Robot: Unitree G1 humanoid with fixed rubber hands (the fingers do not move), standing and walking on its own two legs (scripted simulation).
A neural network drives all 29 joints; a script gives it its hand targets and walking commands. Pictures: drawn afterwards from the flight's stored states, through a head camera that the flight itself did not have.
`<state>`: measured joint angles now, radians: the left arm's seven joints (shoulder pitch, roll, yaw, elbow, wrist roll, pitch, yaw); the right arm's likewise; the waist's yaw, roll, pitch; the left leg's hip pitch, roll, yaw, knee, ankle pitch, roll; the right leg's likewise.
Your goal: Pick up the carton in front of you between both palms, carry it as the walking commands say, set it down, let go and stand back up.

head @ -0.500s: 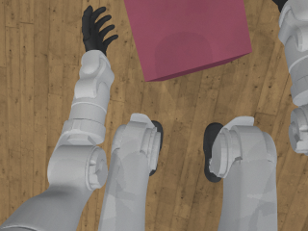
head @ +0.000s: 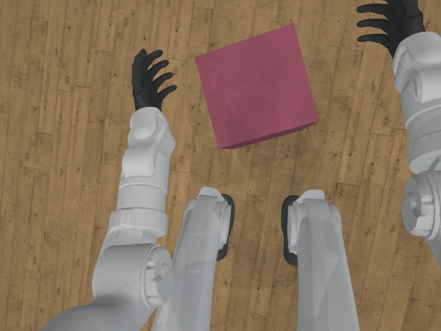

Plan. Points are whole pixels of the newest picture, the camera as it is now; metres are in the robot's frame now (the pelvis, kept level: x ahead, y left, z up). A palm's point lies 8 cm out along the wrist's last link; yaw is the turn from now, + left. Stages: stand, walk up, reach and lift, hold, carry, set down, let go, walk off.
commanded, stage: set down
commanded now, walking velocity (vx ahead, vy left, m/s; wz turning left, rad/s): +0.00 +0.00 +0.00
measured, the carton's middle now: (256, 99) +0.50 -0.01 -0.39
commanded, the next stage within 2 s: let go in 0.38 s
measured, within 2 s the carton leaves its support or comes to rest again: neither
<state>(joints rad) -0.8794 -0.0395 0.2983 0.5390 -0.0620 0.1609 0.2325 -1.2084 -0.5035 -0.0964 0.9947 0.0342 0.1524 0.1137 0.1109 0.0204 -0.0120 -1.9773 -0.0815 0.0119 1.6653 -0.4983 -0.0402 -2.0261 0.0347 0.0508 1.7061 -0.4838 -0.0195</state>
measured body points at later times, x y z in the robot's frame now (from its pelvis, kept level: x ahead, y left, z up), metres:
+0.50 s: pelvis +0.03 -0.01 +0.13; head +0.32 -0.06 +0.47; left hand +0.47 +0.17 +0.02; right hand +0.55 -0.23 +0.01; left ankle +0.10 +0.12 -0.48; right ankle +0.09 -0.11 -0.48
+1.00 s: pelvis +0.11 +0.01 +0.24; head +0.25 -0.03 +0.66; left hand +0.35 +0.22 +0.16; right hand +0.37 -0.23 +0.12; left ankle +0.10 +0.12 -0.48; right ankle +0.09 -0.11 -0.48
